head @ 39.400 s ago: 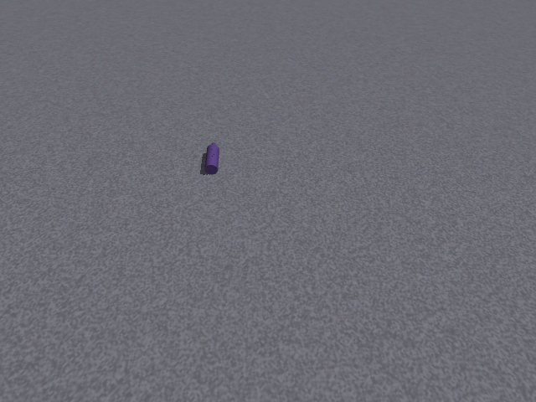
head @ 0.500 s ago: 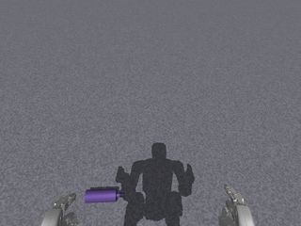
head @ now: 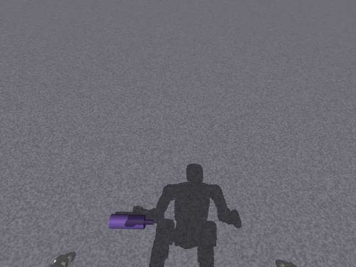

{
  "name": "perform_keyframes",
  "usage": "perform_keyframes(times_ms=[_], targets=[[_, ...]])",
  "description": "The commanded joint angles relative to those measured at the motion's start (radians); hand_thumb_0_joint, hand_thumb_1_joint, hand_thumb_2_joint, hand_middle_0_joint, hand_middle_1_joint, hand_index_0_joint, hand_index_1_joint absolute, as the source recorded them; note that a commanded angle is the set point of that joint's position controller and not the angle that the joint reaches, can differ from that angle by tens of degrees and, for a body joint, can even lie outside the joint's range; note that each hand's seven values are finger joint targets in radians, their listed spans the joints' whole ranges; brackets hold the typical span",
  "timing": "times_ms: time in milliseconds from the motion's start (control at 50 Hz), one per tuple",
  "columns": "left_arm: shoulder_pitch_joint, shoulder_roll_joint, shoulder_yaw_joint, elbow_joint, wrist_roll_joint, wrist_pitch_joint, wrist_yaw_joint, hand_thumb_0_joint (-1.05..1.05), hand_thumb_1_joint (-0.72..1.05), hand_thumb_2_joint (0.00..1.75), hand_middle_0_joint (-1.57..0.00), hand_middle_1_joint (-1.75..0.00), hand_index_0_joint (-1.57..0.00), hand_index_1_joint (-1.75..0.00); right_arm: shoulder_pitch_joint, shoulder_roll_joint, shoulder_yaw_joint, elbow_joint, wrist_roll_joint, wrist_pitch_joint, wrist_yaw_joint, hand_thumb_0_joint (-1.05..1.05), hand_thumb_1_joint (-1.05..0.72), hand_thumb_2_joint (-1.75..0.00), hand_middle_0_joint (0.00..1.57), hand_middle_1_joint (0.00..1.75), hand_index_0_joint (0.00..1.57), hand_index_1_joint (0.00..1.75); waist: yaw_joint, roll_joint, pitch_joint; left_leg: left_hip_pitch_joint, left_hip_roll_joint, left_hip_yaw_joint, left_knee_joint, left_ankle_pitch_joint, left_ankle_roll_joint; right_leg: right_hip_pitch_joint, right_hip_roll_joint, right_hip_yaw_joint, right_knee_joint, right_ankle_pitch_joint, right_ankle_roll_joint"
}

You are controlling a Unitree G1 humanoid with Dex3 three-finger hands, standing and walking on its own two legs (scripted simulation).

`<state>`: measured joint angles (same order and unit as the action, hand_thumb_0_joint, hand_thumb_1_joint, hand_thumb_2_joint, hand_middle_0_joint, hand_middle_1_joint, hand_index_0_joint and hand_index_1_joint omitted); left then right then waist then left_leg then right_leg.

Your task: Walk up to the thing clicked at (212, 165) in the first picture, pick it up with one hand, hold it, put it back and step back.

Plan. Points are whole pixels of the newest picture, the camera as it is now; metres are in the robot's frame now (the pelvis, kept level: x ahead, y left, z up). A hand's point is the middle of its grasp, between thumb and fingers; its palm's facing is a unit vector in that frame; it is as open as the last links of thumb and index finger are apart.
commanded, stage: stand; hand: left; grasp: from above
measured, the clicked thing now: (132, 221) +0.46 +0.24 -0.71
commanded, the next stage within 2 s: none
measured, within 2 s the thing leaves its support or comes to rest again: neither
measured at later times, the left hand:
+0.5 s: hand out of the picture +0.04 +0.24 -0.13, palm faces +0.05 -0.95 -0.32, open 7.4 cm
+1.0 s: hand out of the picture +0.05 +0.23 -0.13, palm faces +0.03 -0.95 -0.32, open 7.4 cm
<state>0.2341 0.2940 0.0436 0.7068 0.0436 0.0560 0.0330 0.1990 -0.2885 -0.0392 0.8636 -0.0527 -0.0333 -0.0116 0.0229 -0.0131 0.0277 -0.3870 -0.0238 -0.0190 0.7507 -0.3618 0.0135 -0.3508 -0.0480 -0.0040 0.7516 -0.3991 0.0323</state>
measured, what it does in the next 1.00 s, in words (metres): stands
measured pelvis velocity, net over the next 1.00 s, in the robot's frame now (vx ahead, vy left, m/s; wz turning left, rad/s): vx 0.00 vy -0.01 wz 0.01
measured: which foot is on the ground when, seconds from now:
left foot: down 0.00-1.00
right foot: down 0.00-1.00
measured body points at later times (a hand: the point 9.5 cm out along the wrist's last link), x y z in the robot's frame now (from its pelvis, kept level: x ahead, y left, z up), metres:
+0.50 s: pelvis +0.00 +0.01 +0.03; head -0.01 +0.00 +0.48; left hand +0.03 +0.29 -0.11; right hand +0.07 -0.27 -0.11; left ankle +0.02 +0.11 -0.71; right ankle +0.00 -0.14 -0.71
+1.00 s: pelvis +0.00 -0.01 +0.03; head +0.00 -0.01 +0.48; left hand +0.05 +0.28 -0.11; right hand +0.06 -0.29 -0.11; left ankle +0.02 +0.11 -0.71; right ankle +0.00 -0.14 -0.71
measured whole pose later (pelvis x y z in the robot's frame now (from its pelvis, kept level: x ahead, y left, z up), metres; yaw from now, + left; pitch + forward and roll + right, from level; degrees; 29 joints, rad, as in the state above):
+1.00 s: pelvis +0.00 -0.01 +0.03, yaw +1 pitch -4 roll +0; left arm 0.15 0.29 0.03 1.14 0.02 0.00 0.02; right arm 0.14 -0.31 -0.02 1.13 -0.02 0.00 -0.01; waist 0.01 0.01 0.07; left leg -0.12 -0.01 -0.04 0.36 -0.17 0.00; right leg -0.07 -0.03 -0.03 0.35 -0.20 0.03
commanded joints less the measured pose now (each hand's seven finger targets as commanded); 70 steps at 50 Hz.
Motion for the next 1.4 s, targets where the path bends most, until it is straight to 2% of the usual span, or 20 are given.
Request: perform_keyframes(times_ms=[0, 120, 180, 240, 300, 320, 440, 500, 560, 620, 700, 780, 860, 1020, 1080, 1120, 1160, 1200, 1300, 1380], targets=[[-0.051, 0.132, 0.045, -0.007, -0.003, -0.060, 0.011, 0.00, 0.90, 0.90, -0.20, -0.30, -0.20, -0.30, -0.069, -0.158, -0.047, -0.045, -0.001, -0.021, -0.007, 0.00, -0.90, -0.90, 0.20, 0.30, 0.20, 0.30, 0.008, 0.052, -0.058, 0.084, 0.086, -0.142, -0.234, 0.139, 0.058, 0.059, -0.025, 0.051, -0.195, 0.136, -0.051], [-0.036, 0.144, 0.040, 0.135, -0.012, -0.065, 0.014, 0.00, 0.90, 0.90, -0.20, -0.30, -0.20, -0.30, -0.055, -0.168, -0.043, 0.041, 0.012, -0.012, -0.021, 0.00, -0.90, -0.90, 0.20, 0.30, 0.20, 0.30, 0.002, 0.043, -0.043, 0.184, 0.103, -0.140, -0.300, 0.304, 0.042, 0.139, -0.040, 0.051, -0.269, 0.256, -0.051], [-0.040, 0.152, 0.036, 0.190, -0.014, -0.064, 0.013, 0.00, 0.90, 0.90, -0.20, -0.30, -0.20, -0.30, -0.059, -0.177, -0.042, 0.073, 0.017, 0.000, -0.023, 0.00, -0.90, -0.90, 0.20, 0.30, 0.20, 0.30, -0.007, 0.049, 0.001, 0.161, 0.103, -0.147, -0.374, 0.165, 0.035, 0.167, -0.038, 0.048, -0.327, 0.187, -0.045], [-0.050, 0.155, 0.033, 0.232, -0.013, -0.065, 0.013, 0.00, 0.90, 0.90, -0.20, -0.30, -0.20, -0.30, -0.069, -0.179, -0.041, 0.102, 0.021, 0.003, -0.025, 0.00, -0.90, -0.90, 0.20, 0.30, 0.20, 0.30, -0.006, 0.049, -0.004, 0.201, 0.108, -0.141, -0.391, 0.207, 0.029, 0.193, -0.047, 0.047, -0.357, 0.213, -0.043], [-0.051, 0.161, 0.029, 0.269, -0.010, -0.068, 0.012, 0.00, 0.90, 0.90, -0.20, -0.30, -0.20, -0.30, -0.076, -0.179, -0.040, 0.127, 0.024, 0.008, -0.022, 0.00, -0.90, -0.90, 0.20, 0.30, 0.20, 0.30, -0.007, 0.037, 0.022, 0.194, 0.105, -0.139, -0.423, 0.146, 0.022, 0.206, -0.050, 0.049, -0.392, 0.185, -0.040], [-0.065, 0.168, 0.030, 0.275, -0.013, -0.071, 0.011, 0.00, 0.90, 0.90, -0.20, -0.30, -0.20, -0.30, -0.069, -0.181, -0.040, 0.132, 0.024, 0.007, -0.023, 0.00, -0.90, -0.90, 0.20, 0.30, 0.20, 0.30, -0.014, 0.031, -0.005, 0.216, 0.104, -0.131, -0.423, 0.184, 0.022, 0.223, -0.056, 0.055, -0.395, 0.213, -0.040], [-0.077, 0.174, 0.025, 0.322, -0.012, -0.075, 0.012, 0.00, 0.90, 0.90, -0.20, -0.30, -0.20, -0.30, -0.078, -0.171, -0.033, 0.165, 0.027, 0.011, -0.019, 0.00, -0.90, -0.90, 0.20, 0.30, 0.20, 0.30, -0.015, 0.009, 0.018, 0.234, 0.105, -0.122, -0.439, 0.227, 0.017, 0.229, -0.067, 0.058, -0.434, 0.215, -0.034], [-0.072, 0.175, 0.021, 0.341, -0.012, -0.073, 0.010, 0.00, 0.90, 0.90, -0.20, -0.30, -0.20, -0.30, -0.093, -0.176, -0.032, 0.176, 0.027, 0.014, -0.015, 0.00, -0.90, -0.90, 0.20, 0.30, 0.20, 0.30, -0.011, 0.010, 0.046, 0.229, 0.105, -0.124, -0.453, 0.187, 0.014, 0.217, -0.063, 0.053, -0.451, 0.181, -0.033], [-0.077, 0.180, 0.022, 0.350, -0.015, -0.071, 0.007, 0.00, 0.90, 0.90, -0.20, -0.30, -0.20, -0.30, -0.091, -0.186, -0.031, 0.186, 0.028, 0.018, -0.015, 0.00, -0.90, -0.90, 0.20, 0.30, 0.20, 0.30, -0.012, 0.031, 0.060, 0.207, 0.108, -0.132, -0.476, 0.114, 0.014, 0.213, -0.057, 0.049, -0.458, 0.149, -0.032], [-0.080, 0.188, 0.022, 0.357, -0.012, -0.072, 0.006, 0.00, 0.90, 0.90, -0.20, -0.30, -0.20, -0.30, -0.094, -0.187, -0.031, 0.190, 0.027, 0.020, -0.012, 0.00, -0.90, -0.90, 0.20, 0.30, 0.20, 0.30, -0.013, 0.020, 0.050, 0.199, 0.105, -0.130, -0.479, 0.111, 0.013, 0.220, -0.059, 0.051, -0.465, 0.124, -0.033], [-0.090, 0.192, 0.021, 0.363, -0.015, -0.074, 0.003, 0.00, 0.90, 0.90, -0.20, -0.30, -0.20, -0.30, -0.095, -0.195, -0.026, 0.198, 0.031, 0.017, -0.011, 0.00, -0.90, -0.90, 0.20, 0.30, 0.20, 0.30, -0.014, 0.030, 0.035, 0.204, 0.109, -0.127, -0.478, 0.128, 0.013, 0.236, -0.065, 0.057, -0.467, 0.150, -0.036], [-0.103, 0.197, 0.020, 0.367, -0.017, -0.080, 0.002, 0.00, 0.90, 0.90, -0.20, -0.30, -0.20, -0.30, -0.095, -0.193, -0.022, 0.203, 0.032, 0.013, -0.011, 0.00, -0.90, -0.90, 0.20, 0.30, 0.20, 0.30, -0.019, 0.012, -0.002, 0.261, 0.116, -0.116, -0.457, 0.244, 0.015, 0.242, -0.075, 0.062, -0.472, 0.220, -0.039], [-0.110, 0.197, 0.018, 0.372, -0.020, -0.079, 0.002, 0.00, 0.90, 0.90, -0.20, -0.30, -0.20, -0.30, -0.096, -0.207, -0.020, 0.209, 0.032, 0.016, -0.011, 0.00, -0.90, -0.90, 0.20, 0.30, 0.20, 0.30, -0.021, 0.017, 0.017, 0.243, 0.115, -0.114, -0.462, 0.223, 0.017, 0.241, -0.074, 0.060, -0.481, 0.203, -0.037], [-0.120, 0.198, 0.016, 0.374, -0.023, -0.081, -0.001, 0.00, 0.90, 0.90, -0.20, -0.30, -0.20, -0.30, -0.107, -0.218, -0.013, 0.216, 0.035, 0.011, -0.012, 0.00, -0.90, -0.90, 0.20, 0.30, 0.20, 0.30, -0.018, 0.012, -0.004, 0.270, 0.126, -0.106, -0.454, 0.324, 0.013, 0.267, -0.078, 0.059, -0.479, 0.292, -0.036], [-0.122, 0.200, 0.016, 0.378, -0.023, -0.079, -0.002, 0.00, 0.90, 0.90, -0.20, -0.30, -0.20, -0.30, -0.109, -0.214, -0.012, 0.222, 0.035, 0.011, -0.013, 0.00, -0.90, -0.90, 0.20, 0.30, 0.20, 0.30, -0.017, 0.009, 0.005, 0.261, 0.129, -0.109, -0.465, 0.319, 0.011, 0.260, -0.074, 0.053, -0.482, 0.264, -0.037], [-0.129, 0.207, 0.016, 0.378, -0.022, -0.078, -0.004, 0.00, 0.90, 0.90, -0.20, -0.30, -0.20, -0.30, -0.105, -0.213, -0.011, 0.223, 0.035, 0.013, -0.011, 0.00, -0.90, -0.90, 0.20, 0.30, 0.20, 0.30, -0.023, 0.007, 0.020, 0.244, 0.124, -0.108, -0.476, 0.258, 0.008, 0.253, -0.072, 0.056, -0.491, 0.219, -0.039], [-0.135, 0.207, 0.018, 0.374, -0.023, -0.082, -0.004, 0.00, 0.90, 0.90, -0.20, -0.30, -0.20, -0.30, -0.108, -0.217, -0.012, 0.221, 0.036, 0.010, -0.012, 0.00, -0.90, -0.90, 0.20, 0.30, 0.20, 0.30, -0.020, 0.020, -0.020, 0.270, 0.133, -0.106, -0.462, 0.333, 0.014, 0.281, -0.080, 0.057, -0.478, 0.296, -0.039], [-0.140, 0.208, 0.017, 0.378, -0.026, -0.080, -0.005, 0.00, 0.90, 0.90, -0.20, -0.30, -0.20, -0.30, -0.106, -0.216, -0.009, 0.226, 0.036, 0.010, -0.011, 0.00, -0.90, -0.90, 0.20, 0.30, 0.20, 0.30, -0.024, 0.017, 0.004, 0.253, 0.129, -0.104, -0.475, 0.287, 0.008, 0.266, -0.076, 0.059, -0.486, 0.248, -0.039], [-0.142, 0.212, 0.015, 0.373, -0.024, -0.083, -0.005, 0.00, 0.90, 0.90, -0.20, -0.30, -0.20, -0.30, -0.121, -0.226, -0.011, 0.224, 0.037, 0.009, -0.010, 0.00, -0.90, -0.90, 0.20, 0.30, 0.20, 0.30, -0.020, 0.011, -0.010, 0.272, 0.135, -0.104, -0.467, 0.326, 0.010, 0.270, -0.080, 0.060, -0.489, 0.283, -0.040], [-0.150, 0.220, 0.015, 0.371, -0.024, -0.082, -0.008, 0.00, 0.90, 0.90, -0.20, -0.30, -0.20, -0.30, -0.128, -0.226, -0.011, 0.224, 0.037, 0.011, -0.007, 0.00, -0.90, -0.90, 0.20, 0.30, 0.20, 0.30, -0.022, 0.020, -0.004, 0.260, 0.132, -0.104, -0.476, 0.279, 0.006, 0.258, -0.075, 0.058, -0.496, 0.243, -0.041]])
